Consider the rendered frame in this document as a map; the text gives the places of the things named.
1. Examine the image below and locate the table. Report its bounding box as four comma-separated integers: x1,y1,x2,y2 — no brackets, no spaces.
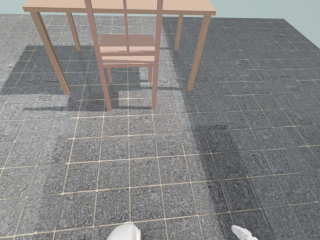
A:
22,0,217,95

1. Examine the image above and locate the robot right hand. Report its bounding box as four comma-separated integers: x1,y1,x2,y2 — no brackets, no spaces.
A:
231,225,258,240

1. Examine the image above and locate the robot left thigh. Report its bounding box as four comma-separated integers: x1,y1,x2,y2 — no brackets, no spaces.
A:
106,224,141,240

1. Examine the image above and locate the chair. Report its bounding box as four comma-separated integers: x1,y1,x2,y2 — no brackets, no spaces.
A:
84,0,163,112

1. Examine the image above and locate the robot left shin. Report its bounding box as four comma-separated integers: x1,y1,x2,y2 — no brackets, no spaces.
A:
124,221,136,227

